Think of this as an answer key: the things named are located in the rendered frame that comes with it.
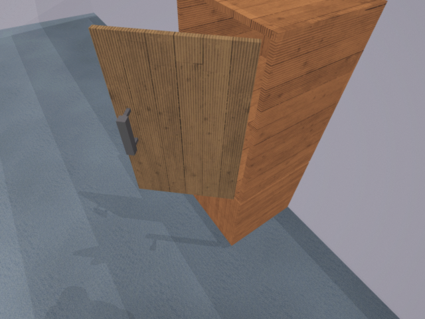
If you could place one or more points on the handle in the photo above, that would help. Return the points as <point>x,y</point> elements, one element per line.
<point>126,133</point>

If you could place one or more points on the cupboard door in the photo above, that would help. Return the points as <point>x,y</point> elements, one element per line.
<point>189,96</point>

